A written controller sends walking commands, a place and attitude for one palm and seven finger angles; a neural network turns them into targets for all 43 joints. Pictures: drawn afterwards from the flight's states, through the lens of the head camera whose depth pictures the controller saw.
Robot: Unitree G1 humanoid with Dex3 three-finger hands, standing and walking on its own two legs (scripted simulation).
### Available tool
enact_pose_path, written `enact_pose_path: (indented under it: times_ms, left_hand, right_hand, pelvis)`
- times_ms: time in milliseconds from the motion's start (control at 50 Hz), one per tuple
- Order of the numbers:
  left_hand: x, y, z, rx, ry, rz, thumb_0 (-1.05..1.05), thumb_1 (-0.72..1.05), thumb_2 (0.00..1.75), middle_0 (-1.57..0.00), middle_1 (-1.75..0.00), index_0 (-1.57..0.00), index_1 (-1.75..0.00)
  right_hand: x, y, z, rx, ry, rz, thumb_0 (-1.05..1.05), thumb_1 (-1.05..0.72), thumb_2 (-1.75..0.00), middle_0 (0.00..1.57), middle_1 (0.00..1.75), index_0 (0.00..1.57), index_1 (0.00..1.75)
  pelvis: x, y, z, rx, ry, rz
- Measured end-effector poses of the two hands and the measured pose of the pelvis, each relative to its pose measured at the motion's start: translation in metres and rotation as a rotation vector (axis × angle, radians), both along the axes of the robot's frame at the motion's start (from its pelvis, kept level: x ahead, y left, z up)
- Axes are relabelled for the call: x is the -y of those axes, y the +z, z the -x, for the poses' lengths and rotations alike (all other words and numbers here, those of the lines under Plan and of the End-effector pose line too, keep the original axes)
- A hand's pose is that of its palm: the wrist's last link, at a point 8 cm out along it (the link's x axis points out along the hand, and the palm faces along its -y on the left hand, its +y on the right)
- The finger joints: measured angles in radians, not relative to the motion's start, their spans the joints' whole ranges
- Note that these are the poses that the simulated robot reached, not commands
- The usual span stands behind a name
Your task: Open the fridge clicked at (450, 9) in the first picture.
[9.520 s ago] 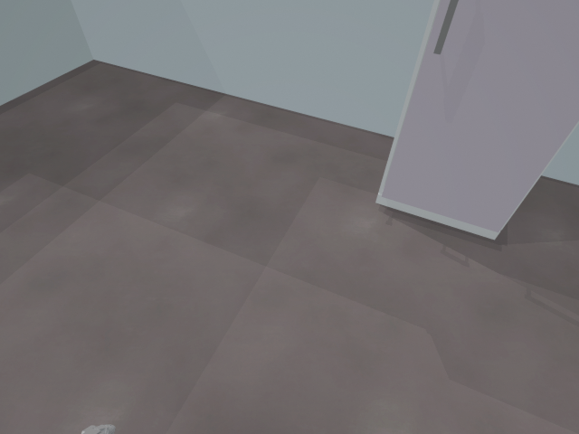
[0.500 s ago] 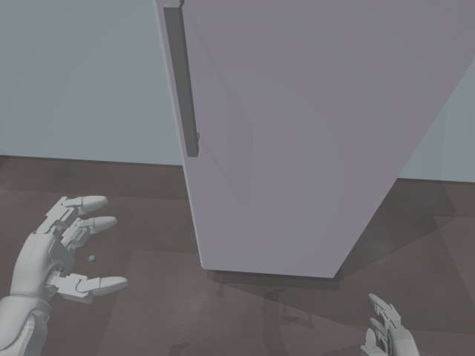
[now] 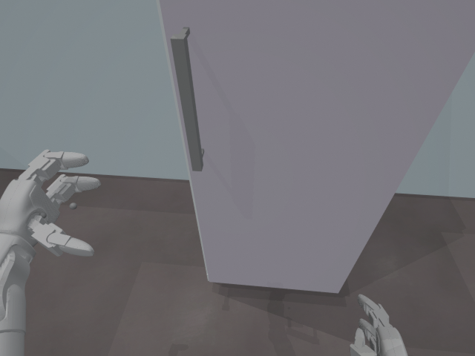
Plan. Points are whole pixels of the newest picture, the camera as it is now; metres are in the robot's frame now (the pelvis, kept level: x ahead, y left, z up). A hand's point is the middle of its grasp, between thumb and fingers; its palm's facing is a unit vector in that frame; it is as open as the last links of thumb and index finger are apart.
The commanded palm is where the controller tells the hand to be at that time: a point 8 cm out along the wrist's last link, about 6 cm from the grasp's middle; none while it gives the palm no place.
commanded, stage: raise the hand to about handle height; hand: left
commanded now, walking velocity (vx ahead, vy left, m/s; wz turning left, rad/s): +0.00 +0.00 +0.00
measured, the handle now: (192, 108) +0.52 +0.15 +0.17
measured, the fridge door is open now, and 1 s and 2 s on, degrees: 0 0 0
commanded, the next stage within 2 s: move the hooked fingers beside the handle in 0.54 s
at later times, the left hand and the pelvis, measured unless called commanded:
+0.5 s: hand (74, 199) +0.27 +0.28 +0.16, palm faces +0.09 -1.00 -0.04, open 14.0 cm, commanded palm +0.24 +0.32 +0.17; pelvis +0.00 +0.00 +0.00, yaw -1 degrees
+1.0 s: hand (103, 183) +0.31 +0.25 +0.16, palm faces +0.04 -1.00 -0.02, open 14.0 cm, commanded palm +0.28 +0.29 +0.16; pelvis +0.00 +0.00 +0.01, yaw -1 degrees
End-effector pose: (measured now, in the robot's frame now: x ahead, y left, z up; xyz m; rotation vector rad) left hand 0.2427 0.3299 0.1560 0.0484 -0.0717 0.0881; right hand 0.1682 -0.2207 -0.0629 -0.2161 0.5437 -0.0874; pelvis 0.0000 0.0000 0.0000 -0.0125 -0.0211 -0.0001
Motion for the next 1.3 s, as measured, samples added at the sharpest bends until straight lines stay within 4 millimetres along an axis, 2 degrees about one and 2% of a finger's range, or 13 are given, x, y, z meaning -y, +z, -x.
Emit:
enact_pose_path:
  times_ms: [120,260,420,720,960,1300]
  left_hand:
    - [-0.004,0.012,-0.012,-0.005,-0.006,0.01,-0.01,-0.5,0.3,-0.3,-1.19,-0.3,-1.2]
    - [0.003,0.003,-0.012,-0.042,-0.025,0.02,-0.01,-0.5,0.3,-0.3,-1.2,-0.3,-1.2]
    - [0.003,0.006,-0.005,-0.012,0.005,0.016,-0.01,-0.5,0.3,-0.3,-1.2,-0.3,-1.2]
    - [0.004,0.007,-0.006,-0.037,-0.004,0.011,-0.01,-0.5,0.3,-0.3,-1.2,-0.3,-1.2]
    - [0.026,0.008,-0.04,-0.03,-0.047,0.022,-0.01,-0.5,0.3,-0.3,-1.2,-0.3,-1.2]
    - [0.038,0.004,-0.068,-0.047,-0.037,0.034,-0.01,-0.5,0.3,-0.3,-1.2,-0.3,-1.2]
  right_hand:
    - [0.009,0.0,0.007,-0.019,-0.024,0.005,0.01,-0.9,-0.9,0.2,0.3,0.2,0.3]
    - [0.015,0.002,0.011,-0.02,-0.042,0.008,0.01,-0.9,-0.9,0.2,0.3,0.2,0.3]
    - [0.01,0.005,0.01,-0.009,-0.035,0.006,0.01,-0.9,-0.9,0.2,0.3,0.2,0.3]
    - [0.002,0.003,0.007,-0.007,-0.013,-0.009,0.01,-0.9,-0.9,0.2,0.3,0.2,0.3]
    - [0.01,0.0,0.013,-0.033,-0.042,-0.001,0.01,-0.9,-0.9,0.2,0.3,0.2,0.3]
    - [0.023,-0.009,0.026,-0.099,-0.082,0.014,0.01,-0.9,-0.9,0.2,0.3,0.2,0.3]
  pelvis:
    - [0.001,0.002,0.001,0.003,-0.005,-0.003]
    - [0.0,0.003,0.003,0.002,-0.016,-0.007]
    - [0.0,0.004,0.004,0.015,-0.014,-0.006]
    - [0.001,0.005,0.006,0.016,-0.007,-0.007]
    - [0.003,0.005,0.005,0.002,-0.01,-0.011]
    - [0.005,0.005,0.005,-0.015,-0.014,-0.015]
